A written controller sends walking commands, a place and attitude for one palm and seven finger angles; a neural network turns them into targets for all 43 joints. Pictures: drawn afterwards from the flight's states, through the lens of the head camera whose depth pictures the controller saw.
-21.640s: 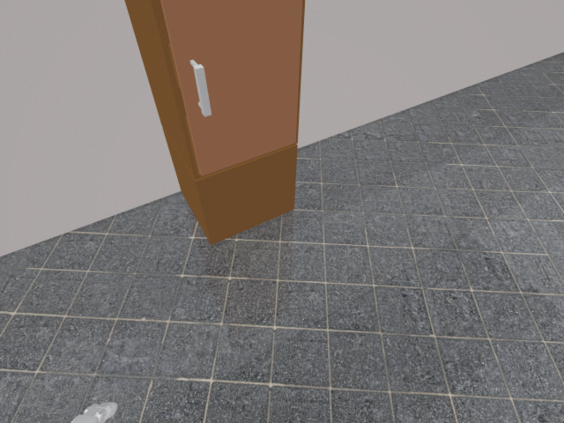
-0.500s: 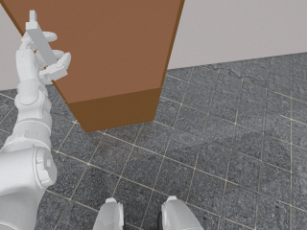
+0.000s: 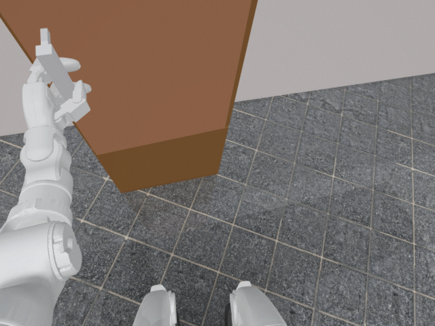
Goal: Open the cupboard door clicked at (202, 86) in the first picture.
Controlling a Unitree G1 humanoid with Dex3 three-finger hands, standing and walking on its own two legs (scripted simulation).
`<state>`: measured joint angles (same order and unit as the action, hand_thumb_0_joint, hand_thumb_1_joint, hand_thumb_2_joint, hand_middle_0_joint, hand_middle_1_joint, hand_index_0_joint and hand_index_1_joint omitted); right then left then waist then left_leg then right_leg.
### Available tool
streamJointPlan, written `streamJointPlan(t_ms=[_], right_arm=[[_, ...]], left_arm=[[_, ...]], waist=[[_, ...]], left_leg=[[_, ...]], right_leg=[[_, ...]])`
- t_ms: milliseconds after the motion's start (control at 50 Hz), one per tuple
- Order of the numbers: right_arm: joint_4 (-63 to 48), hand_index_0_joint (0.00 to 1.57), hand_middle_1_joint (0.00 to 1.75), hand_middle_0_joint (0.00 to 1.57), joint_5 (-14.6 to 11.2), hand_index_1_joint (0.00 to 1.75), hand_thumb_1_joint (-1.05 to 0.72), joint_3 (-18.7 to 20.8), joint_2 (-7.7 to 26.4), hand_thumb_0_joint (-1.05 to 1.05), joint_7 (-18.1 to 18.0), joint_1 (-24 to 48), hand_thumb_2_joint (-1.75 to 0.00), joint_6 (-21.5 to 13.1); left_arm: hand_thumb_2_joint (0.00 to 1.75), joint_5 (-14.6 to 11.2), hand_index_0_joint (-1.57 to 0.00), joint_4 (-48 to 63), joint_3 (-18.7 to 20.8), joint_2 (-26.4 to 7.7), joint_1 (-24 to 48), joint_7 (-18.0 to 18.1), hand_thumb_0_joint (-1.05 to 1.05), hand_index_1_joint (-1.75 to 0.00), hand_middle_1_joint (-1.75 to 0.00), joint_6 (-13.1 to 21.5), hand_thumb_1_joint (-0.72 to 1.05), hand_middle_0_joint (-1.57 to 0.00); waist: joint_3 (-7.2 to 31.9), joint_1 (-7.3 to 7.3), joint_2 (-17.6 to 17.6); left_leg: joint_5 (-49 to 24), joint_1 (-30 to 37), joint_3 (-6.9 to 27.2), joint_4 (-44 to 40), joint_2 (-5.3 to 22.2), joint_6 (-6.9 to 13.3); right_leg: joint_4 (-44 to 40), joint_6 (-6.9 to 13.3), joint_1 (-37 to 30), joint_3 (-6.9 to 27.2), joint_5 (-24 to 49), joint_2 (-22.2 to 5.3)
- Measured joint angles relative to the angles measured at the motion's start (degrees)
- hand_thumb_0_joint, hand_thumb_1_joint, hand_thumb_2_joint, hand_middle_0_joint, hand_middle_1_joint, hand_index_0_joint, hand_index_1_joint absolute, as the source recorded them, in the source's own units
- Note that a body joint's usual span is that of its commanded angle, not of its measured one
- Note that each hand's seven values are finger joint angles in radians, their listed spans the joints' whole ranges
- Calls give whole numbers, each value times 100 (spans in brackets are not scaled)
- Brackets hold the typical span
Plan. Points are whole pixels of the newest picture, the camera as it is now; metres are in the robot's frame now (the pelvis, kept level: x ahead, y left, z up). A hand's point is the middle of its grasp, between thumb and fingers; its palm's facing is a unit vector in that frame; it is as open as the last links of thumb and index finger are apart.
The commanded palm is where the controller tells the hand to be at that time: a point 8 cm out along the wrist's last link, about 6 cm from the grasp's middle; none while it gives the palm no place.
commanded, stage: pull the door open along its arc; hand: left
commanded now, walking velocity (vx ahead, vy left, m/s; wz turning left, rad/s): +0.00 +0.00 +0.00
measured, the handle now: (63, 74) +0.55 +0.24 +0.07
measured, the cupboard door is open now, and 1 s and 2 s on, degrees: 3 43 42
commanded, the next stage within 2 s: open thumb and fingers to let go in 0.82 s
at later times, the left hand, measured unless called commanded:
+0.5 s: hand (140, 173) +0.36 +0.10 +0.06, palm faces +0.37 -0.93 +0.07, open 6.3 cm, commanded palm +0.29 +0.17 +0.06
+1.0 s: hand (179, 190) +0.33 +0.04 +0.06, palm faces +0.52 -0.85 -0.06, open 6.2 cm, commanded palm +0.28 +0.08 +0.06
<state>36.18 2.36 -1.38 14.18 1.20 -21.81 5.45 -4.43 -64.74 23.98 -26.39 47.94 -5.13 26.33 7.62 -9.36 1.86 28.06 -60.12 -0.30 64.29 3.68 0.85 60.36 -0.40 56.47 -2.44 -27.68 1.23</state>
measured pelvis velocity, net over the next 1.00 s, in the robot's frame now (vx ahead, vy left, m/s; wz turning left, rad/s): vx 0.02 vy -0.07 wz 0.10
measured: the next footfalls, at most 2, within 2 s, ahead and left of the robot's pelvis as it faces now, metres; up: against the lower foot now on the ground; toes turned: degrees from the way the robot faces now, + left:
none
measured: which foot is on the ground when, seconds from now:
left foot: down 0.00-1.00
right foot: down 0.00-1.00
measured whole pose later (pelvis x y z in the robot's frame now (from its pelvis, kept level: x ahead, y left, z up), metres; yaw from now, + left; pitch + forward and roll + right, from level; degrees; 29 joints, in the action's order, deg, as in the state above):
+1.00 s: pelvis +0.02 -0.07 +0.02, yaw +6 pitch +14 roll +2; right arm 35.4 5.6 0.8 11.1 0.2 -10.9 -0.6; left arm 6.1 -15.1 -8.1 6.9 0.1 36.7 15.4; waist 9.5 -0.9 1.5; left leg 25.9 -44.3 3.2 55.7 1.9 -3.4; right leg 58.7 4.7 42.2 -6.0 -31.2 -0.2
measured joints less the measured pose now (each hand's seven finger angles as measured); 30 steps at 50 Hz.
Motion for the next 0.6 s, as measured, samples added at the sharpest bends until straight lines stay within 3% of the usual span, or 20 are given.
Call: streamJointPlan(t_ms=[120, 260, 340, 420, 600], right_arm=[[-97, 20, 30, 20, -97, 30, -90, 78, -21, 0, 40, -50, -90, 57], [-296, 20, 30, 20, -197, 30, -90, 183, -61, 1, 130, 52, -90, -7], [-402, 20, 30, 20, -121, 30, -90, 194, -103, 1, 185, 292, -90, -122], [-525, 20, 30, 20, -10, 30, -90, 169, -233, 1, 242, 615, -90, -170], [-621, 20, 30, 20, 193, 30, -90, 95, -485, 1, 203, 1117, -90, -199]], left_arm=[[75, -232, -35, 825, -185, 425, -870, -37, 1, -135, -135, -44, 72, -36], [72, -461, -34, 2473, -843, 1246, -2441, 202, 1, -134, -134, -176, 70, -34], [72, -352, -34, 3442, -1314, 2015, -3235, 1154, 2, -131, -133, -280, 69, -34], [71, -11, -35, 4111, -1778, 2599, -3835, 2035, 2, -130, -132, -357, 68, -34], [71, 775, -35, 4675, -2631, 3256, -4450, 3524, 2, -131, -127, -706, 66, -35]], waist=[[87, 151, 2], [187, 402, 3], [203, 550, -1], [203, 645, -74], [218, 807, -105]], left_leg=[[-4, 342, -86, -212, 10, -4], [-38, 879, -171, -534, -12, -11], [-56, 1117, -208, -649, -46, -22], [-59, 1287, -235, -688, -83, -56], [-41, 1474, -71, -640, -122, -215]], right_leg=[[-173, -3, -290, 82, 14, 11], [-436, -6, -775, 159, 38, -7], [-484, -6, -976, 193, 24, -40], [-399, 27, -1088, 216, -42, -77], [-182, 188, -1266, 53, -226, -112]])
